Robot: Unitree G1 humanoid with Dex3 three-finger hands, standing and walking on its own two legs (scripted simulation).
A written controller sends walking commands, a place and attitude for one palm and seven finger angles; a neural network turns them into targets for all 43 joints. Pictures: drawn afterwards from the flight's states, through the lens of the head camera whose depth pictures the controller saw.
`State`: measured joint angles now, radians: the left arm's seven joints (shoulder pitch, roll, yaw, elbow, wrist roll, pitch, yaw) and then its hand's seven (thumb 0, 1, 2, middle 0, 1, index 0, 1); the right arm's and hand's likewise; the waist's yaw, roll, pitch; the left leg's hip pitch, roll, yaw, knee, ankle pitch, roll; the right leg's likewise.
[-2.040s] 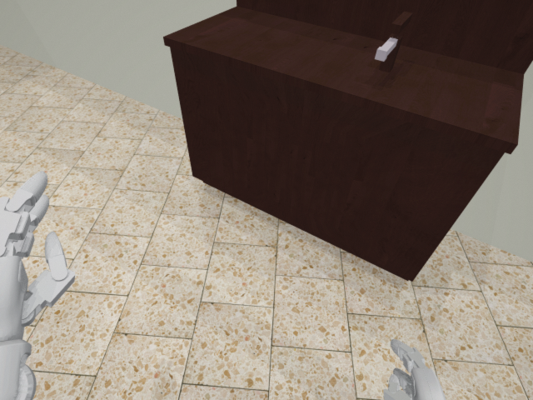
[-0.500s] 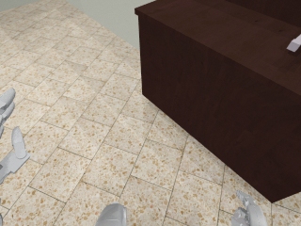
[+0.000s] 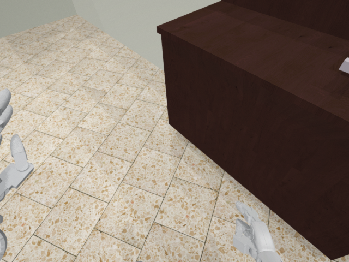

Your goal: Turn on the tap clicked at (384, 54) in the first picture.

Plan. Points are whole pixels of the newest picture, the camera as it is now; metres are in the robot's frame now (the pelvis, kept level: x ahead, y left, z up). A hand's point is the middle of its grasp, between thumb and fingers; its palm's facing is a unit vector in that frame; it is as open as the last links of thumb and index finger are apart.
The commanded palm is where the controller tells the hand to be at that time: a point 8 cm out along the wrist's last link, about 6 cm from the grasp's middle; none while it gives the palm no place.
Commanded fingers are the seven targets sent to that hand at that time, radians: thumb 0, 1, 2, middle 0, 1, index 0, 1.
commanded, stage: turn to face it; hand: left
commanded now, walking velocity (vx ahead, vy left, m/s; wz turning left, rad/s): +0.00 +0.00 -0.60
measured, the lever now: (348, 65) +0.63 -0.42 +0.13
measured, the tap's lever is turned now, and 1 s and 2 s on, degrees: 0 0 0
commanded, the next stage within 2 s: take the last steps up to it in 1.86 s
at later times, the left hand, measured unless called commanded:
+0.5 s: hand (91, 171) +0.21 +0.15 +0.20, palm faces +0.20 -0.87 -0.45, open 7.4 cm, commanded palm +0.17 +0.20 +0.19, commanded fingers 0.00 0.90 0.90 -0.20 -0.30 -0.20 -0.30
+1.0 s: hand (184, 223) +0.15 +0.01 +0.17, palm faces -0.18 -0.86 -0.48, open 7.4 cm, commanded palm +0.13 +0.09 +0.19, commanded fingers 0.00 0.90 0.90 -0.20 -0.30 -0.20 -0.30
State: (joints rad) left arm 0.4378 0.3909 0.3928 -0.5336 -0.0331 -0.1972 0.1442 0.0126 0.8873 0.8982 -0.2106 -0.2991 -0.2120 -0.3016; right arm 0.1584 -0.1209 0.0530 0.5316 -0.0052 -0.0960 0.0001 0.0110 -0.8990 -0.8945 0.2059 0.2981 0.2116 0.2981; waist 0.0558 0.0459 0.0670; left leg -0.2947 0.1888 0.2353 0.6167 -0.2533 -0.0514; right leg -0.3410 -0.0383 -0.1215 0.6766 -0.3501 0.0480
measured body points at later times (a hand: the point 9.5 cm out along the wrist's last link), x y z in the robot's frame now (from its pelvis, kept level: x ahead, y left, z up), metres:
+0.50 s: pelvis -0.06 -0.03 +0.01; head -0.05 -0.05 +0.46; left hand +0.19 +0.20 +0.22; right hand +0.03 -0.33 -0.08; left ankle -0.05 +0.11 -0.71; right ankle +0.05 -0.09 -0.72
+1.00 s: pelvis -0.16 -0.05 +0.00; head -0.12 -0.10 +0.45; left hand +0.16 +0.05 +0.20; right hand -0.15 -0.35 -0.11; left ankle -0.09 +0.07 -0.66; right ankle -0.15 -0.17 -0.72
